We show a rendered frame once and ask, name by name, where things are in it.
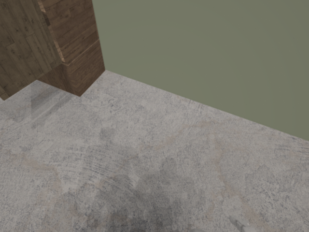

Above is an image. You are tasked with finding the right robot hand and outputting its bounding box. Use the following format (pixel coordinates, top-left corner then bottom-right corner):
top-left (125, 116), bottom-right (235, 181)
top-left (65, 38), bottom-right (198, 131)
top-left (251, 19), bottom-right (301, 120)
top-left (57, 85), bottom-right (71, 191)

top-left (229, 216), bottom-right (256, 232)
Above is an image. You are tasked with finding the cupboard door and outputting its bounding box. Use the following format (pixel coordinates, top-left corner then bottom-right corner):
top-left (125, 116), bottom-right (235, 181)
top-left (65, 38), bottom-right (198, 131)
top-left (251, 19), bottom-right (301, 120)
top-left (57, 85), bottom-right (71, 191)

top-left (0, 0), bottom-right (62, 100)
